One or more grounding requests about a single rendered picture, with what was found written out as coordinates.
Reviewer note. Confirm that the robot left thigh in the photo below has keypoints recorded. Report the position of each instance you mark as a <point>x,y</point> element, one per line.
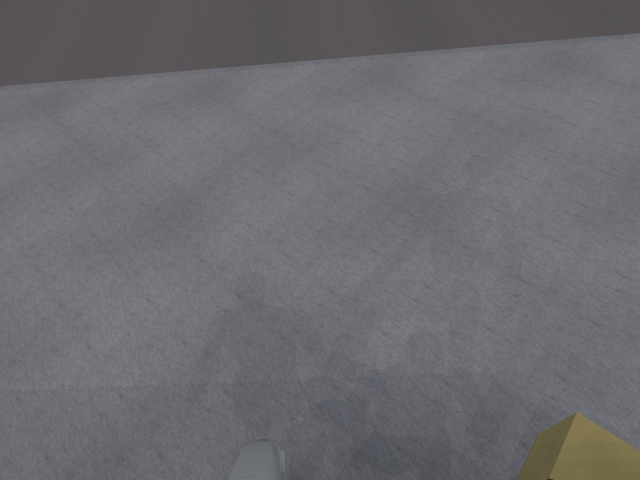
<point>260,461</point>

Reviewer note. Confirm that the carton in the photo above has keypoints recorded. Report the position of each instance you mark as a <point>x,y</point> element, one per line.
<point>578,449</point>

